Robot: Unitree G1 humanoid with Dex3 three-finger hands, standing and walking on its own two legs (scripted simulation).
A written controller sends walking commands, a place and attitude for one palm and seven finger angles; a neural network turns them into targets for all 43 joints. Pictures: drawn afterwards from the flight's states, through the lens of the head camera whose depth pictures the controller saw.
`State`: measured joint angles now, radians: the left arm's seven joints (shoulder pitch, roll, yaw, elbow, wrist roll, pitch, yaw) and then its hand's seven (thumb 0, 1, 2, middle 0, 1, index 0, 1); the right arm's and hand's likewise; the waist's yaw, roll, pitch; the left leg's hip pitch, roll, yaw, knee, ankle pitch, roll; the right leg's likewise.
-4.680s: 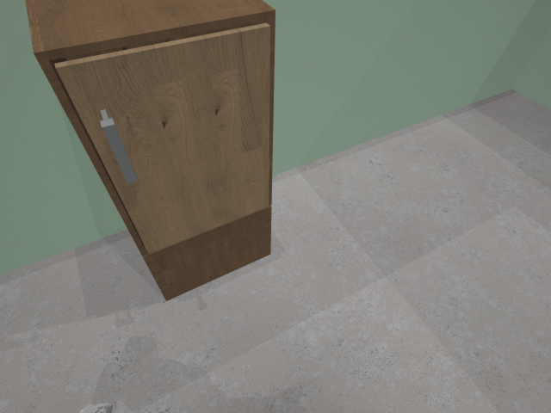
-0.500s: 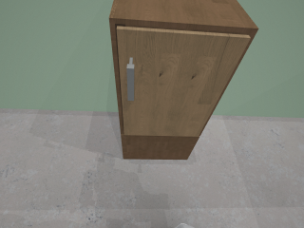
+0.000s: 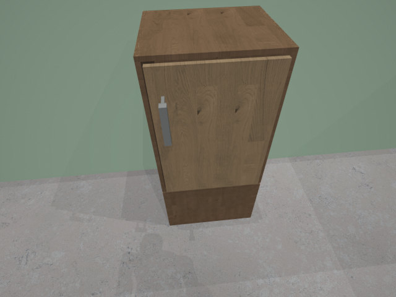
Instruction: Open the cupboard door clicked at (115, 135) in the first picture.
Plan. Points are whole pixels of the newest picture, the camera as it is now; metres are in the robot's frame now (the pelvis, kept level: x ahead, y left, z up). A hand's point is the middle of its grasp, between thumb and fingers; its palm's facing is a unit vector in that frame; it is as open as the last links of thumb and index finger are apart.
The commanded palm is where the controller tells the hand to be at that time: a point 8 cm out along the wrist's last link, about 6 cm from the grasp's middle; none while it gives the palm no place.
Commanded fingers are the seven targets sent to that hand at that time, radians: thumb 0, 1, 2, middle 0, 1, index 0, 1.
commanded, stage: come to a stop and stand still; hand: left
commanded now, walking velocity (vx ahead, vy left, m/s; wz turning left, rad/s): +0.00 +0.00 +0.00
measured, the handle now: (165, 121) +0.61 +0.13 +0.01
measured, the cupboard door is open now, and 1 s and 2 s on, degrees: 0 0 0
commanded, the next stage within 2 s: look again from close up in 0.38 s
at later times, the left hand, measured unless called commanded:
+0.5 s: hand out of the picture -0.06 +0.12 -0.18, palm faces +0.05 -0.99 -0.14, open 7.4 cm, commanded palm none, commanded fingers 0.00 0.90 0.90 -0.20 -0.30 -0.20 -0.30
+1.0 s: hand out of the picture +0.04 +0.19 -0.19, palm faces +0.02 -0.98 -0.20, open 7.4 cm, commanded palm none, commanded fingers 0.00 0.90 0.90 -0.20 -0.30 -0.20 -0.30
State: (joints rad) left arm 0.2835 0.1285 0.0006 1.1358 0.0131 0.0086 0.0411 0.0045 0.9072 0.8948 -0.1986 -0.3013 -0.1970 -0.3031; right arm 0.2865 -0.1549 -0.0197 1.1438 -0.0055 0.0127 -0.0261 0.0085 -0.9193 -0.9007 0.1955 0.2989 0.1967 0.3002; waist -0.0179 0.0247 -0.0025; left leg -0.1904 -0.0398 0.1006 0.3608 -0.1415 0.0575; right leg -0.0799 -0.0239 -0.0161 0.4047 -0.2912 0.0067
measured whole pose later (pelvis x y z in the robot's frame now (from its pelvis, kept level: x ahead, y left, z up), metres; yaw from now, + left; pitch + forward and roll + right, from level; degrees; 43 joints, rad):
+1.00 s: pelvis +0.01 +0.01 -0.01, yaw +0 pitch +0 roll +0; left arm 0.29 0.17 0.00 1.04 0.02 -0.02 0.05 0.00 0.91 0.89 -0.20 -0.30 -0.20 -0.30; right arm 0.26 -0.17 0.01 1.06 -0.02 -0.03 -0.02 0.02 -0.92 -0.90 0.19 0.30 0.20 0.30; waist -0.01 -0.02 -0.01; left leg -0.28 -0.03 0.09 0.52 -0.25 0.07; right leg -0.13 -0.02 -0.02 0.50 -0.36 0.01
